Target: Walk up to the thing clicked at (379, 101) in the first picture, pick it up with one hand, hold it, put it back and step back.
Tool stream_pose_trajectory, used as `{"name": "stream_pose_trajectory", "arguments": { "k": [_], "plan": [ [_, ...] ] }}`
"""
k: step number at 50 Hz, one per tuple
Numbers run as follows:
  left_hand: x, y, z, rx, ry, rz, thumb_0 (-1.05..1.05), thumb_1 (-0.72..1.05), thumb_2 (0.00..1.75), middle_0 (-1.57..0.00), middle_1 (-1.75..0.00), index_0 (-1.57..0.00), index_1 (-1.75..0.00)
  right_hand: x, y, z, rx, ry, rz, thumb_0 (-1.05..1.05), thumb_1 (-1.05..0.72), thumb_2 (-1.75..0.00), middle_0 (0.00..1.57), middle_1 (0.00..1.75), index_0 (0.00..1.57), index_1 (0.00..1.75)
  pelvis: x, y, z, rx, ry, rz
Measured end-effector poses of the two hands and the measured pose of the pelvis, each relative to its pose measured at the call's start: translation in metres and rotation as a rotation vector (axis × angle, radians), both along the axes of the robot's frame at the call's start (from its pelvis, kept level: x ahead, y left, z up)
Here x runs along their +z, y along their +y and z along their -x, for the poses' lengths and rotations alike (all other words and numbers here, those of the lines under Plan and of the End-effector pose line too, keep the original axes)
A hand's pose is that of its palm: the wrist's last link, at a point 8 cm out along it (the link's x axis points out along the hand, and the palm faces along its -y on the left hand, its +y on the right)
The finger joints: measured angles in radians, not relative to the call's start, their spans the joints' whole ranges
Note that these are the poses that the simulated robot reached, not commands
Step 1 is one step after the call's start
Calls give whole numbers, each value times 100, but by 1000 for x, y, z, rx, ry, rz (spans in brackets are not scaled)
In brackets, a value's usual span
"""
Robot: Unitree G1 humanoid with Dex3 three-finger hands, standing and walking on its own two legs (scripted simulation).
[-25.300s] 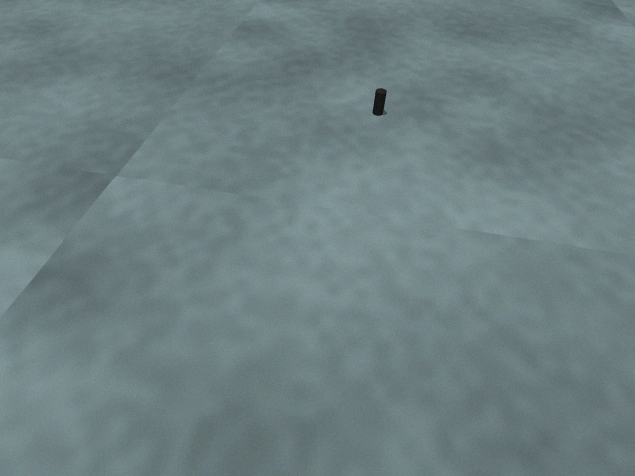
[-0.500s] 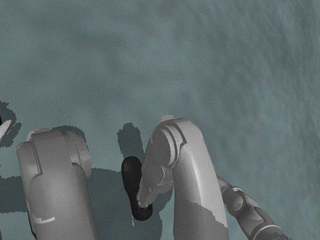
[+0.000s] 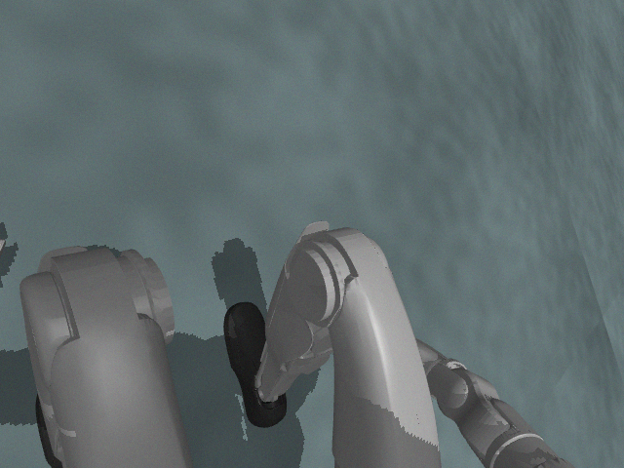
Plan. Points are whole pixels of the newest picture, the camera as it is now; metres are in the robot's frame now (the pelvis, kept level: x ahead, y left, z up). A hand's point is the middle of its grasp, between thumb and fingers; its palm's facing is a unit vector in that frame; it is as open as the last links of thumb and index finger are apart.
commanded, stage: loosen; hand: left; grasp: from the side
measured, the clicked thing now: out of the picture +0.36 +0.27 -0.21
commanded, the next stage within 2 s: open in 0.10 s
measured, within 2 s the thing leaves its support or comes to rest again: neither
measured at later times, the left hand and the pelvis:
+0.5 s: hand out of the picture +0.37 +0.27 -0.19, palm faces +0.33 -0.94 +0.01, open 12.1 cm; pelvis +0.00 +0.00 +0.00, yaw +0 degrees
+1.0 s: hand out of the picture +0.37 +0.33 -0.13, palm faces +0.39 -0.92 -0.07, open 16.1 cm; pelvis +0.00 +0.00 +0.01, yaw +1 degrees
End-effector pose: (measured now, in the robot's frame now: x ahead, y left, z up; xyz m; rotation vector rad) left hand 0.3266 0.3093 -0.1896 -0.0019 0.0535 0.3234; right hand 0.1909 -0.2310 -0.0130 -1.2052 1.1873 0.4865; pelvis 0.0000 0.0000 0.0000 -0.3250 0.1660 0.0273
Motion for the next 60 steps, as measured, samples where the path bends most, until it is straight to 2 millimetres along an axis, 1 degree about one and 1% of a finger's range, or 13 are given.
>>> {"name": "stream_pose_trajectory", "arguments": {
  "k": [7,16,21,26,33,40,43,45,49,52,55,57,60],
  "plan": [
    [0,1,1,12,-3,7,3,-28,111,-84,-108,-81,-107,3,5,0,11,-6,-1,0,-90,-90,20,30,20,30,0,2,1,-2,-9,9],
    [0,2,2,5,-12,6,1,-23,82,-87,-89,-84,-88,6,7,-1,27,-8,4,0,-91,-89,20,30,20,30,0,3,2,2,-21,12],
    [0,1,-1,7,-20,9,0,-30,62,-78,-72,-76,-72,8,8,-2,28,-13,8,0,-91,-90,20,30,20,30,0,3,3,1,-26,14],
    [-1,1,-1,11,-13,10,0,-39,49,-68,-59,-67,-59,8,8,-3,27,-13,7,0,-91,-90,20,30,20,30,0,3,3,2,-27,14],
    [-3,2,2,19,-7,12,-1,-46,39,-55,-44,-54,-46,7,8,-4,29,-8,7,0,-92,-90,20,30,20,30,0,2,2,5,-26,13],
    [-1,5,1,33,-22,11,-1,-45,33,-38,-31,-36,-33,6,8,-7,28,-16,10,0,-90,-90,21,30,20,30,0,2,2,6,-28,11],
    [7,15,-1,61,-54,-7,-1,-45,31,-32,-26,-30,-28,7,9,-7,20,-22,8,0,-89,-90,21,30,20,30,1,2,2,7,-26,8],
    [19,27,-3,81,-89,-32,-1,-45,29,-28,-23,-26,-25,7,10,-8,8,-28,3,0,-89,-90,21,30,20,30,2,1,2,8,-20,5],
    [55,56,-2,83,-142,-103,-1,-46,26,-23,-18,-21,-20,8,11,-10,-34,-48,-30,0,-89,-90,21,30,20,30,8,0,-1,10,23,-3],
    [80,68,7,47,-112,-128,-1,-46,24,-22,-17,-20,-19,8,12,-16,-74,-78,-83,0,-90,-90,21,30,20,30,15,0,-3,19,67,-11],
    [93,68,19,4,-43,-107,-1,-49,22,-21,-17,-20,-18,7,13,-25,-110,-118,-142,0,-90,-90,21,30,20,30,21,0,-3,30,104,-22],
    [97,63,24,-11,-9,-78,-1,-52,21,-20,-16,-19,-17,6,14,-30,-127,-143,-176,0,-89,-90,21,30,20,30,24,0,-3,35,121,-30],
    [98,58,25,-50,93,-100,-1,-54,17,-16,-13,-15,-14,4,14,-36,-199,-188,-217,0,-90,-90,21,30,20,30,29,-1,-2,40,143,-52]
  ]
}}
